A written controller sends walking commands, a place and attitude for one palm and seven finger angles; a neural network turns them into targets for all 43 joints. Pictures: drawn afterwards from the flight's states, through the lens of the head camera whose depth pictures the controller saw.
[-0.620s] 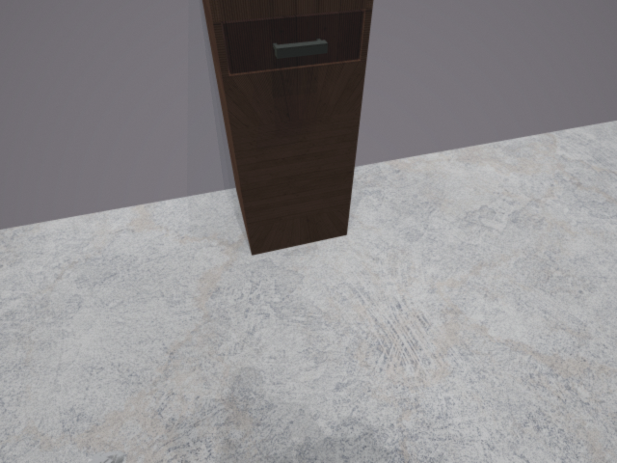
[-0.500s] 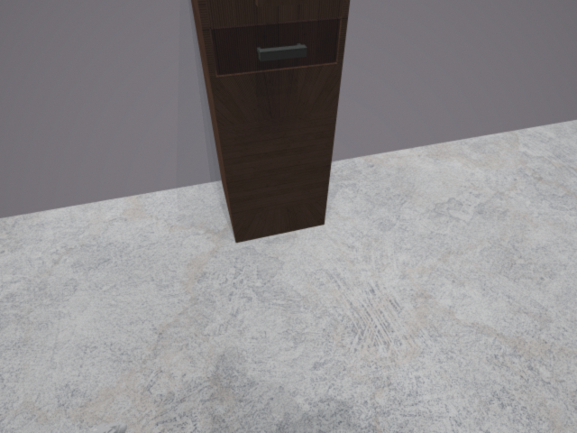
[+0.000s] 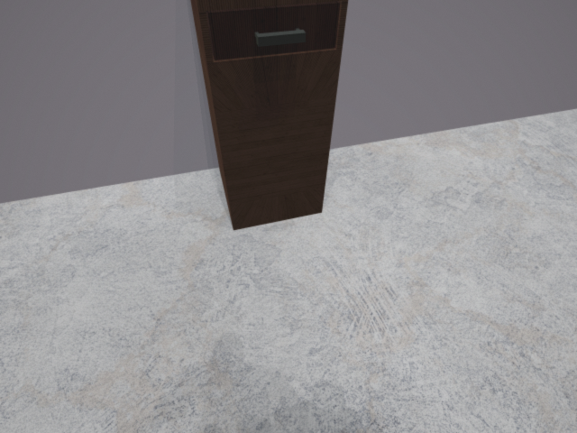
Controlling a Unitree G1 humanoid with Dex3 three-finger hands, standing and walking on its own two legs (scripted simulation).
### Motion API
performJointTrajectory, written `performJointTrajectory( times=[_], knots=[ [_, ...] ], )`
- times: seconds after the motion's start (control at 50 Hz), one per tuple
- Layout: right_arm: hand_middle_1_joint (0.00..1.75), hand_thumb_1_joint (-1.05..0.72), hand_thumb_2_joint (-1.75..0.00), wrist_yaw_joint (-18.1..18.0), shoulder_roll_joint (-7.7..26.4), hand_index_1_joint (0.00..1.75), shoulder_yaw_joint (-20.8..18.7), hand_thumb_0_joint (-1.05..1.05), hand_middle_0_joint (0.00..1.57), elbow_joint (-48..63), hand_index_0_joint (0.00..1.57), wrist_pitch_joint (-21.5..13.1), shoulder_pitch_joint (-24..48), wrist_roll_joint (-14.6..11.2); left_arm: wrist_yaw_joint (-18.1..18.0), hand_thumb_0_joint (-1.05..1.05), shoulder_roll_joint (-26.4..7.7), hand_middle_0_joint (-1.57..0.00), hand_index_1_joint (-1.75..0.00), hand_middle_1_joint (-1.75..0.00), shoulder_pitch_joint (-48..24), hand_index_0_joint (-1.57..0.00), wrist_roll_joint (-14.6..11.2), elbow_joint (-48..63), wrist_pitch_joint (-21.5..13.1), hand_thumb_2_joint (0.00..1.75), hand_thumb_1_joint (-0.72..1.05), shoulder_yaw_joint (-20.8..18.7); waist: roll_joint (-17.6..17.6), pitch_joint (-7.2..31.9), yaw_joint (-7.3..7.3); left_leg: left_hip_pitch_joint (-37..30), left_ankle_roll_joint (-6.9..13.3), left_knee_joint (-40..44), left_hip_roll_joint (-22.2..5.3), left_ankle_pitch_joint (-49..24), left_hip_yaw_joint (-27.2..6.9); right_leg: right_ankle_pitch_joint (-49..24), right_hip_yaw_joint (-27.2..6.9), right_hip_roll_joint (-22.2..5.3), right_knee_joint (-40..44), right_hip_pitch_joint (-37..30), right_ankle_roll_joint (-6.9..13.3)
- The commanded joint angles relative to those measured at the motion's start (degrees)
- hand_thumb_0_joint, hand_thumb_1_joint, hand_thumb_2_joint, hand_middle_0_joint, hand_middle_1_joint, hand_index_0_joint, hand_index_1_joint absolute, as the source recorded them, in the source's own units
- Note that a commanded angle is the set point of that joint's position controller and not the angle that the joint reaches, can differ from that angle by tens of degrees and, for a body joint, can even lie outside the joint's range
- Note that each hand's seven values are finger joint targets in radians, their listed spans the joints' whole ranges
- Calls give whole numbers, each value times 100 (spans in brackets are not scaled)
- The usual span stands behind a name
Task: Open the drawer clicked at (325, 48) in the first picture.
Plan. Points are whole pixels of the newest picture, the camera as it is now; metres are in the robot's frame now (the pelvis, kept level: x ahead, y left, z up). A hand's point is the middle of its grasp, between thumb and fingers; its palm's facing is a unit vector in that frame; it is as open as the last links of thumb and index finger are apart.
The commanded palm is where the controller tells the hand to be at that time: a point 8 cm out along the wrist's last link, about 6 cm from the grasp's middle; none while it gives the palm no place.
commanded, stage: stand and wait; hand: left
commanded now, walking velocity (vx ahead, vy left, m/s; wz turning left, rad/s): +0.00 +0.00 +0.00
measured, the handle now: (279, 35) +1.13 +0.09 +0.08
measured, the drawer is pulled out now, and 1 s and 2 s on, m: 0.00 0.00 0.00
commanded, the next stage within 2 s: look at it before walking up in 0.20 s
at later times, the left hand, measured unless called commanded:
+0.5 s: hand out of the picture +0.09 +0.25 -0.15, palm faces -0.03 -0.94 -0.34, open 7.4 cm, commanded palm none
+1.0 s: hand out of the picture +0.08 +0.25 -0.15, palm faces -0.04 -0.94 -0.34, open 7.4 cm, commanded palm none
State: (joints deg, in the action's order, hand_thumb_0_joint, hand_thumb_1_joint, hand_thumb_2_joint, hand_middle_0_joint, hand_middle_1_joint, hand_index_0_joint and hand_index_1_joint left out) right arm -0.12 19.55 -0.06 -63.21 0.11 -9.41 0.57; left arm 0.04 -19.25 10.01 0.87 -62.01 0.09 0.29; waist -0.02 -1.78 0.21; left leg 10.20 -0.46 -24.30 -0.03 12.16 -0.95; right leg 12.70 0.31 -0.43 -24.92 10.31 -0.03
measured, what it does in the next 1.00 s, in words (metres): stands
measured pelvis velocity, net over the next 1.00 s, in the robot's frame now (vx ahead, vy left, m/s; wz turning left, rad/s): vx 0.01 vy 0.00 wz -0.02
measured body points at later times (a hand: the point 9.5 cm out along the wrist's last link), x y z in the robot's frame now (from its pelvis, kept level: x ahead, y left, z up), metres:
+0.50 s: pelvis +0.01 +0.00 +0.00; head +0.00 +0.00 +0.45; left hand +0.09 +0.29 -0.13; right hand +0.09 -0.29 -0.13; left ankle +0.01 +0.13 -0.74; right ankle +0.01 -0.12 -0.74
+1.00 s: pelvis +0.01 +0.00 +0.00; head +0.01 +0.00 +0.45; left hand +0.08 +0.30 -0.13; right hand +0.08 -0.30 -0.13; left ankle +0.01 +0.13 -0.74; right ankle +0.01 -0.12 -0.74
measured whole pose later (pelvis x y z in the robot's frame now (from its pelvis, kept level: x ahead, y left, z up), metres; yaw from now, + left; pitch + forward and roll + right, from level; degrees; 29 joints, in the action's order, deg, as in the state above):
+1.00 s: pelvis +0.01 +0.00 +0.00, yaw -1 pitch -2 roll +0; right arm -0.3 19.5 0.2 -63.6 -0.1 -6.9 0.4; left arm -0.1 -19.3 8.9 1.0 -62.2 0.0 0.2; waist -0.1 -1.6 -0.3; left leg 7.6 -0.6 -21.3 -0.4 11.5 -0.1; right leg 11.8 -0.5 -0.1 -22.1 8.1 0.0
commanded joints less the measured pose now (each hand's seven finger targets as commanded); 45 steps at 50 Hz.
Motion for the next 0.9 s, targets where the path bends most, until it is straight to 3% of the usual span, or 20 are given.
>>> performJointTrajectory(
  times=[0.0,0.2,0.56,0.88],
  knots=[
    [30,-90,-90,-53,1110,30,-211,0,20,406,20,-201,383,2,-59,0,-1181,-20,-30,-30,-357,-20,-32,383,-146,90,90,-219,19,267,-41,18,231,490,-606,-394,-534,-108,-665,-646,588,-8,214],
    [30,-90,-90,-48,1124,30,-212,0,20,350,20,-191,414,1,-61,0,-1202,-20,-30,-30,-405,-20,-21,347,-147,90,90,-217,72,191,-30,-25,219,557,-614,-382,-522,-144,-681,-645,637,28,198],
    [30,-90,-90,-55,1136,30,-210,0,20,395,20,-206,537,-16,-70,0,-1212,-20,-30,-30,-440,-20,-14,385,-169,90,90,-224,68,349,-37,-276,211,575,-660,-911,-478,-876,-609,-656,605,-184,183],
    [30,-90,-90,-60,1146,30,-191,0,20,334,20,-195,533,-20,-68,0,-1215,-20,-30,-30,-395,-20,-21,325,-165,90,90,-216,27,273,-42,-316,192,669,-662,-781,-472,-765,-631,-668,737,-211,175]
  ],
)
